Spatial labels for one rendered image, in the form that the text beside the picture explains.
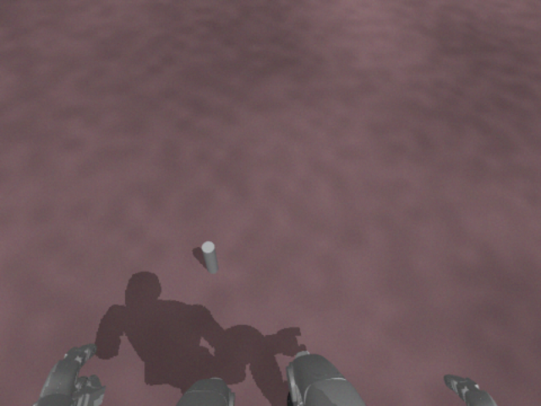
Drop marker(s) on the right robot hand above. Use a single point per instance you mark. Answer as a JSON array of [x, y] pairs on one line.
[[468, 391]]

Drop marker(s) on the left robot hand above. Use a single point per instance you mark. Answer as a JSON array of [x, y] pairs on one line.
[[63, 378]]

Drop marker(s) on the can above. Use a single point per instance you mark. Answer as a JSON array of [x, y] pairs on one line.
[[209, 253]]

